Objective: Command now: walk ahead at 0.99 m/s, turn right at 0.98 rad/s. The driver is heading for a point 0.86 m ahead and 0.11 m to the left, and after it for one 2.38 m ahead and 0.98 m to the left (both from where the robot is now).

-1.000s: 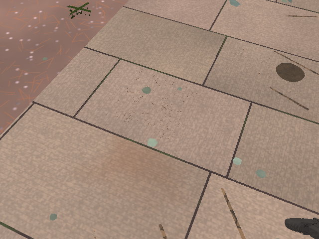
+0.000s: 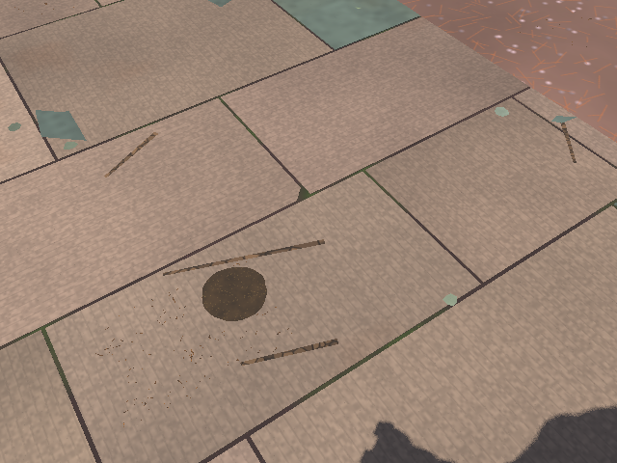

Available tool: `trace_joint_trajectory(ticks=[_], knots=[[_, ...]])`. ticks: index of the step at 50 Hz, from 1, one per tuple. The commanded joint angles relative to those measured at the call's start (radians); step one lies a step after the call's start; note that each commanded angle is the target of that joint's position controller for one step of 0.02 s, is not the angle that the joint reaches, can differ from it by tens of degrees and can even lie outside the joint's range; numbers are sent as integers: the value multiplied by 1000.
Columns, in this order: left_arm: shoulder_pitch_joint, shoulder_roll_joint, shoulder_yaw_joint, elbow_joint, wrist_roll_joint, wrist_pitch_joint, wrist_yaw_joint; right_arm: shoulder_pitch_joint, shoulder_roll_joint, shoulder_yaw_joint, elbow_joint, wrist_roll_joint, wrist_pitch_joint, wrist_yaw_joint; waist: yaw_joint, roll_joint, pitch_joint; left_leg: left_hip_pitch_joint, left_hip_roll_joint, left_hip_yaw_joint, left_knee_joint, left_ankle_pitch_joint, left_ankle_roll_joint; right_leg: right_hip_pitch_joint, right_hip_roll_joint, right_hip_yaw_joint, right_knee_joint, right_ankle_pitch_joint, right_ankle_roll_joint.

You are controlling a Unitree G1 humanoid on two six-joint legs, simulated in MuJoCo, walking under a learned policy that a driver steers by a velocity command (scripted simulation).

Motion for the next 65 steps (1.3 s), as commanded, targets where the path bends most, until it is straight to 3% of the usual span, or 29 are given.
trace_joint_trajectory(ticks=[1,6,9,11,13,14,15,16,18,21,25,33,36,37,38,39,40,41,43,48,51,54,57,58,59,60,61,63,65], knots=[[-49,-24,-20,-101,5,-3,-17,-79,-57,0,-38,0,-19,0,50,116,59,64,280,-196,-231,173,136,-215,-89,83,-44,86,10],[-222,-7,-26,-136,11,-25,-49,-32,-124,-5,8,-11,-16,-13,-2,42,146,89,239,41,-305,335,85,-158,-49,-47,-387,320,-6],[-269,6,-19,-150,8,-40,-69,20,-194,-12,36,-11,-4,-20,15,92,105,141,236,131,-222,975,45,69,72,-185,-555,304,-63],[-151,45,8,-138,10,-36,-65,42,-249,-18,54,0,12,-30,123,185,8,193,294,119,-17,1417,75,260,148,-186,-573,174,-113],[297,147,74,-18,7,-13,-27,-66,-249,-7,44,8,19,-26,387,165,-157,-38,273,99,472,1331,98,823,120,-64,-763,232,-197],[354,202,68,47,8,-10,-7,-14,-62,43,19,-24,9,-17,272,-138,-203,-381,98,73,932,-109,85,1106,-67,210,-662,262,-196],[314,193,52,-6,50,-38,-12,145,-32,68,-3,54,-33,-4,181,-238,-491,-575,-18,-220,1164,-296,108,1276,-292,751,-877,-112,-375],[319,113,46,19,57,-54,-18,-27,-135,41,-11,92,-48,-4,258,-37,-385,-633,30,-251,1142,-179,119,1131,-270,731,-1049,-297,-306],[168,72,29,44,52,-90,-22,-128,-84,51,-40,83,-38,-12,143,136,-72,-624,124,-231,991,-24,108,754,-233,527,-1134,-223,-234],[69,-38,5,68,68,-118,-28,-9,-58,36,24,64,36,-2,34,39,2,-488,205,-242,917,106,75,498,-139,214,-1169,-16,-148],[80,-13,13,112,66,-135,-12,-119,-14,43,-2,55,65,7,51,30,93,-582,201,-213,778,277,42,424,-67,-69,-1234,257,-46],[186,90,14,152,72,-108,54,-326,-29,39,-96,47,20,80,97,10,74,-503,20,85,274,502,111,742,-71,-275,-1133,1025,88],[81,184,42,118,65,-60,79,-6,-138,-15,-49,63,64,73,-117,-119,-98,-163,-55,112,348,280,169,771,-142,-260,-722,1545,76],[-22,186,43,85,61,-62,68,275,-217,-53,23,55,89,55,-256,-90,-184,155,-20,0,337,248,221,596,-131,-223,-401,1447,53],[-92,55,8,78,48,-89,30,371,-206,-46,75,51,106,33,-279,179,-114,294,18,-83,262,293,261,336,69,-229,115,375,56],[37,-138,-47,10,38,-132,2,249,-163,-17,49,1,81,42,-54,476,-123,428,90,-467,226,134,402,-85,202,-34,435,-333,66],[51,-73,-58,-47,15,-173,-16,146,-114,-3,-19,-21,57,42,-24,366,-243,450,230,-873,-57,-297,492,-211,190,125,422,-273,7],[-44,18,-39,-67,2,-189,-19,123,-86,-4,-45,-11,39,44,-28,139,-160,337,243,-936,-204,-441,432,-195,140,141,281,-172,-40],[-37,6,-38,-58,37,-172,-3,-25,-99,-5,-81,3,8,51,99,-95,-12,5,197,-862,-221,-347,399,-76,68,153,54,-58,-14],[-156,11,-35,-96,78,-120,33,-71,-72,5,-88,33,10,0,79,-5,76,-325,15,-496,-218,66,347,126,20,77,-413,108,113],[-288,-55,-47,-149,56,-119,25,-29,-103,-9,-59,45,33,-17,-10,92,29,-391,-45,-433,-176,44,264,331,101,18,-724,343,147],[-283,17,-11,-151,11,-128,22,1,-90,-13,-37,55,41,-22,-19,157,-16,-215,-12,-524,-78,-32,227,369,107,92,-861,352,157],[-47,103,44,-100,-4,-146,24,-47,-80,-15,-53,35,49,-15,136,183,-151,-91,-3,-516,235,276,159,588,80,84,-868,222,92],[207,133,56,-58,0,-140,32,-89,-21,9,-90,2,50,-4,255,147,-331,-242,-23,-443,549,253,124,919,-42,178,-762,67,48],[293,219,62,-39,56,-134,21,77,115,49,-135,36,41,4,144,-305,-474,-579,-138,-337,908,-322,82,1228,-297,767,-964,-352,-115],[239,182,59,-39,53,-130,8,92,30,54,-137,89,41,-3,140,-425,-414,-772,-19,-275,1069,-222,82,1188,-371,1034,-1077,-716,-161],[169,86,43,-60,45,-119,17,-21,-50,38,-131,73,50,-9,179,-251,-242,-822,24,-232,1111,-116,74,1053,-315,860,-1088,-654,-128],[153,64,34,-14,58,-101,22,-182,-70,27,-165,15,52,1,176,19,-78,-756,87,-192,1034,-30,77,808,-224,515,-1069,-218,-78],[124,13,17,31,62,-106,19,-198,-40,25,-191,37,65,17,125,-23,-13,-702,145,-197,975,-6,84,675,-177,333,-1098,-47,-66]])
Keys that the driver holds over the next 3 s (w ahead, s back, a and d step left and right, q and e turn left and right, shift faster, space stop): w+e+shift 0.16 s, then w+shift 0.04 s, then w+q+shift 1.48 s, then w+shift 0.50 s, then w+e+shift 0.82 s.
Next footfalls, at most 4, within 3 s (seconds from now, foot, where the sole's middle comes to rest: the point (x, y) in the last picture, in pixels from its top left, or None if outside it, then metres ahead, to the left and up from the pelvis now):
0.26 right None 0.41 -0.13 -0.77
0.74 left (323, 309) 0.86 -0.05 -0.77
1.16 right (355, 191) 1.27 -0.18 -0.77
1.64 left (206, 159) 1.45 0.27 -0.77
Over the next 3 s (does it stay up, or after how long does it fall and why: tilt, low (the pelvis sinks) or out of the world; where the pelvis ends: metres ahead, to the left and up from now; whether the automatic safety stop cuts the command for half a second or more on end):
stays up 2.09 1.05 -0.04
